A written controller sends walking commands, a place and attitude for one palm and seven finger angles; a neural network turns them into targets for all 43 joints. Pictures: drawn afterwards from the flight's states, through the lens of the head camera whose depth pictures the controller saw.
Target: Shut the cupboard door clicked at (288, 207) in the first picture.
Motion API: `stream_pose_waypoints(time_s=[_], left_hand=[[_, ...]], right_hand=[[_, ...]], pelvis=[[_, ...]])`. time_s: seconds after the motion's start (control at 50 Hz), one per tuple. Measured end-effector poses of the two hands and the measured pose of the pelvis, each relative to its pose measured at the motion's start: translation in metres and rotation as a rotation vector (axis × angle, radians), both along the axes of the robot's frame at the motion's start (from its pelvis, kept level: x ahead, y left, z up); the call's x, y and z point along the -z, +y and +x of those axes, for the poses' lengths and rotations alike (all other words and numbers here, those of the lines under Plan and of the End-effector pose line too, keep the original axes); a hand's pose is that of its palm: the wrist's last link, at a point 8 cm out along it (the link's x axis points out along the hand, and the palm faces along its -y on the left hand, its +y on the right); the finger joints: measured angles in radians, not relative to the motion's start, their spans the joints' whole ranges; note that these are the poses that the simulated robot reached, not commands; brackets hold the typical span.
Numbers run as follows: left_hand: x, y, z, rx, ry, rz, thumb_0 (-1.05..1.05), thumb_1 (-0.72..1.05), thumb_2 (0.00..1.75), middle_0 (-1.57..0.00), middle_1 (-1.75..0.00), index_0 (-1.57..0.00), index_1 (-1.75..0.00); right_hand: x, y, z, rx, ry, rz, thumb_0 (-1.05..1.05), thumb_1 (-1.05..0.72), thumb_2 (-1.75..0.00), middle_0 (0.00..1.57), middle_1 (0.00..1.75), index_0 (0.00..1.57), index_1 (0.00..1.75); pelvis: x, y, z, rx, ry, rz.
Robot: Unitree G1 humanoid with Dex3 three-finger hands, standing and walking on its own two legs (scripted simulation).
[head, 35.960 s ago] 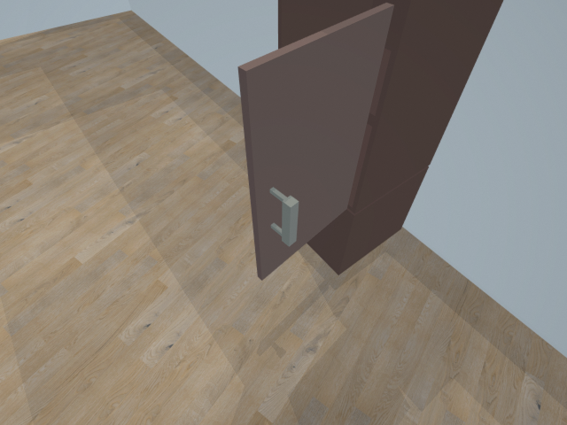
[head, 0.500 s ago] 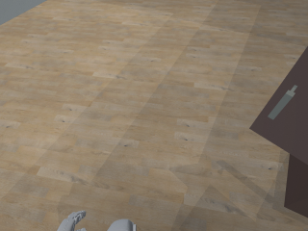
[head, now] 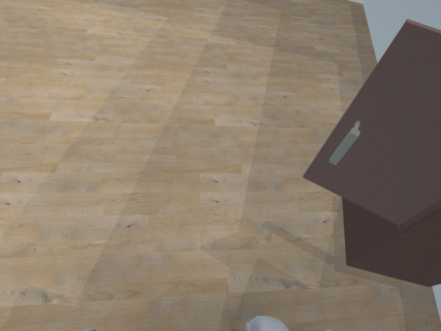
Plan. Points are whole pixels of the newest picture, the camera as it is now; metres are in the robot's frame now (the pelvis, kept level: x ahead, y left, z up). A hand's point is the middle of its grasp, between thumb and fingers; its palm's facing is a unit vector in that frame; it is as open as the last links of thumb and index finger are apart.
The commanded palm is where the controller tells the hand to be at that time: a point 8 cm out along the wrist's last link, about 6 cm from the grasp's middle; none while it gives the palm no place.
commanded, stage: turn to face it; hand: left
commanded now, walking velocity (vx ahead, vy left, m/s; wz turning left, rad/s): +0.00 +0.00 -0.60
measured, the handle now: (345, 142) +0.65 -0.33 -0.09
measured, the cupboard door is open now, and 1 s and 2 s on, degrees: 73 73 73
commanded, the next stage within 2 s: take the last steps up to it in 0.70 s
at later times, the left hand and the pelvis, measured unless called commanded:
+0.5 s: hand (164, 314) +0.16 +0.11 -0.15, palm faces -0.27 -0.93 -0.26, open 7.4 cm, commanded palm none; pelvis +0.01 -0.05 +0.00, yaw -15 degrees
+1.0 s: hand (139, 311) +0.17 +0.17 -0.18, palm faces -0.37 -0.91 -0.19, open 7.4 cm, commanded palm none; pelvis +0.05 -0.01 +0.00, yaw -25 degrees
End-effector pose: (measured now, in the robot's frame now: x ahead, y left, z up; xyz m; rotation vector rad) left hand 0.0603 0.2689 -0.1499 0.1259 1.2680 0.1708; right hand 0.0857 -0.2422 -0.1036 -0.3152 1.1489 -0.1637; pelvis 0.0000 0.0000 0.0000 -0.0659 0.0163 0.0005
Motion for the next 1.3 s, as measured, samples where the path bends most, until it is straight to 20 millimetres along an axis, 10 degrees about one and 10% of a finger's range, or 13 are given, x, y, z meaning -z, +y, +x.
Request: stream_pose_waypoints(time_s=[0.14,0.34,0.56,0.76,1.0,1.12,1.3], left_hand=[[-0.009,-0.014,0.054,0.13,-0.043,0.018,0.0,0.91,0.9,-0.2,-0.3,-0.2,-0.3],[-0.021,-0.087,0.125,0.332,-0.185,0.071,0.0,0.91,0.9,-0.2,-0.3,-0.2,-0.3],[-0.025,-0.109,0.102,0.36,-0.09,0.041,0.0,0.91,0.9,-0.21,-0.3,-0.2,-0.3],[0.011,-0.072,0.092,0.331,0.011,-0.01,0.0,0.9,0.9,-0.21,-0.3,-0.2,-0.3],[-0.004,-0.054,0.12,0.431,0.08,0.015,0.0,0.91,0.9,-0.2,-0.3,-0.2,-0.3],[-0.012,-0.094,0.161,0.536,0.053,0.016,0.0,0.91,0.9,-0.2,-0.3,-0.2,-0.3],[-0.014,-0.215,0.236,0.667,-0.136,-0.004,0.0,0.91,0.9,-0.2,-0.3,-0.2,-0.3]], right_hand=[[0.013,-0.014,-0.059,0.162,0.078,0.024,0.01,-0.9,-0.9,0.21,0.3,0.21,0.3],[0.061,-0.055,-0.129,0.362,0.189,0.097,0.01,-0.9,-0.9,0.21,0.3,0.21,0.3],[0.039,-0.06,-0.095,0.393,0.08,0.114,0.01,-0.91,-0.9,0.2,0.3,0.2,0.3],[0.027,-0.033,-0.057,0.391,-0.008,0.043,0.01,-0.91,-0.9,0.2,0.3,0.2,0.3],[0.015,0.004,-0.1,0.495,0.066,0.071,0.01,-0.9,-0.9,0.21,0.3,0.21,0.3],[0.018,0.004,-0.155,0.625,0.166,0.1,0.01,-0.9,-0.9,0.21,0.3,0.21,0.3],[0.044,-0.031,-0.222,0.759,0.36,0.175,0.01,-0.9,-0.9,0.21,0.3,0.21,0.3]], pelvis=[[0.002,-0.003,0.004,0.093,-0.011,0.011],[0.023,-0.038,0.008,0.209,-0.025,0.055],[0.004,-0.044,0.015,0.283,-0.012,0.074],[0.015,-0.015,0.036,0.341,-0.009,0.041],[-0.002,-0.009,0.048,0.435,-0.004,0.029],[-0.004,-0.03,0.056,0.487,-0.005,0.032],[0.017,-0.102,0.071,0.522,-0.015,0.059]])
